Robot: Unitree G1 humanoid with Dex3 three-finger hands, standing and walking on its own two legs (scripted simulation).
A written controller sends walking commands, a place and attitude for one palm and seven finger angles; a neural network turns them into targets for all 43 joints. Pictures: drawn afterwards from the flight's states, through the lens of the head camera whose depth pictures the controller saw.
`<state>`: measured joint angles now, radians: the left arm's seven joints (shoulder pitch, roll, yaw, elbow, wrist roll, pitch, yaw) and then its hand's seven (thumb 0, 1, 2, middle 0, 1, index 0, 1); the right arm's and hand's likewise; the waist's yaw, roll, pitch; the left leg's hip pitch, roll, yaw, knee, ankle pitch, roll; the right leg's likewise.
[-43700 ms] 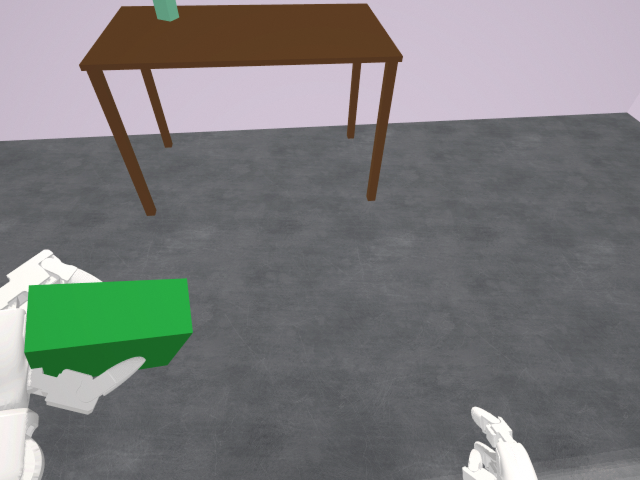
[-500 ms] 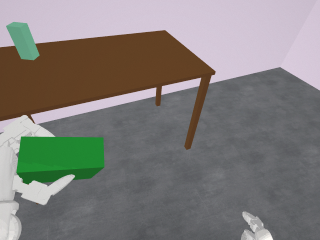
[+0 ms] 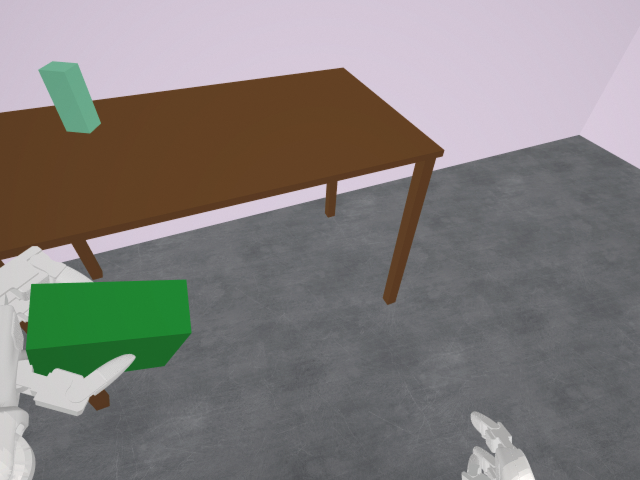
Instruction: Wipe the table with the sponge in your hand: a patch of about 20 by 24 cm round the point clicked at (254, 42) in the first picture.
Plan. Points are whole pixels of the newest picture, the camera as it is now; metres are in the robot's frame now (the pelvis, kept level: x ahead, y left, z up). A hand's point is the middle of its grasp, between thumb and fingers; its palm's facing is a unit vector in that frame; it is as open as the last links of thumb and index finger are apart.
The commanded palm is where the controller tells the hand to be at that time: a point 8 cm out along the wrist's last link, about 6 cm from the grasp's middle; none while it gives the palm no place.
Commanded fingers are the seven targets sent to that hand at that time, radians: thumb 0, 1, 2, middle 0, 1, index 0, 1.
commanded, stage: stop stepping back and stand still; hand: left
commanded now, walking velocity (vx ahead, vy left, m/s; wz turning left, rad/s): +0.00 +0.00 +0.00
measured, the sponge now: (132, 330) +0.22 +0.21 +0.14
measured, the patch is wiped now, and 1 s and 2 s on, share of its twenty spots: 1.00 1.00 1.00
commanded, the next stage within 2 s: stand and wait in 0.58 s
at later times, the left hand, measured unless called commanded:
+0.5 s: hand (94, 303) +0.24 +0.24 +0.16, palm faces +0.38 -0.87 -0.32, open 9.7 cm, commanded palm +0.19 +0.29 +0.18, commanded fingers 0.00 0.10 1.30 -1.20 -1.60 -1.20 -1.60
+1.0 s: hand (93, 307) +0.24 +0.24 +0.16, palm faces +0.39 -0.86 -0.33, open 9.7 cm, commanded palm +0.19 +0.28 +0.18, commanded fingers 0.00 0.10 1.30 -1.20 -1.60 -1.20 -1.60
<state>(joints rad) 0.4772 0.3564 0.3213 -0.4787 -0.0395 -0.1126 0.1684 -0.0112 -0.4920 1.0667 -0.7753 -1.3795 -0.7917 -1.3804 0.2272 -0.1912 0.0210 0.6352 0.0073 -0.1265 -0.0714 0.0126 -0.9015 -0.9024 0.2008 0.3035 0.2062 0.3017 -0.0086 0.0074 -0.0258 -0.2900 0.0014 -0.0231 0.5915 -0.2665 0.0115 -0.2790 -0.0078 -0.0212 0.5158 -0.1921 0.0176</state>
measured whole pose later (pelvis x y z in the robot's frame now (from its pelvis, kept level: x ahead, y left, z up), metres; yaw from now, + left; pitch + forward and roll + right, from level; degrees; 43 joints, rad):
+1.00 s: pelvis +0.02 +0.01 +0.01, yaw -1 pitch -1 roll -1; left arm 0.47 0.33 0.28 -0.43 -0.05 -0.10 0.16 -0.01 -0.49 1.07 -0.77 -1.38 -0.79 -1.38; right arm 0.19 -0.21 0.02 0.61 0.01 -0.06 -0.08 0.01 -0.90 -0.90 0.20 0.30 0.21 0.30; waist 0.00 0.02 -0.04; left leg -0.23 0.00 0.00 0.48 -0.25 0.02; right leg -0.22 -0.01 0.00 0.41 -0.18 0.03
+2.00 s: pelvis +0.03 +0.01 +0.01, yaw -1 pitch +0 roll -1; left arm 0.47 0.33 0.28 -0.43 -0.05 -0.09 0.16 -0.01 -0.49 1.07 -0.77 -1.38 -0.79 -1.38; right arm 0.18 -0.20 0.02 0.61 0.01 -0.06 -0.08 0.01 -0.90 -0.90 0.20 0.30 0.21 0.30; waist 0.01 0.02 -0.03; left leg -0.22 -0.01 0.00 0.48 -0.25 0.03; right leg -0.21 -0.02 0.01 0.40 -0.18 0.04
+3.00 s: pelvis +0.03 +0.01 +0.01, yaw -1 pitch -1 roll -1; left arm 0.48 0.33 0.28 -0.42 -0.05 -0.10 0.16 -0.01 -0.49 1.07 -0.77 -1.38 -0.79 -1.38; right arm 0.19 -0.21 0.02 0.61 0.01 -0.05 -0.08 0.01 -0.90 -0.90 0.20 0.30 0.21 0.30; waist 0.00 0.03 -0.04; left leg -0.22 -0.01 0.00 0.47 -0.24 0.03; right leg -0.21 -0.02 0.00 0.39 -0.17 0.04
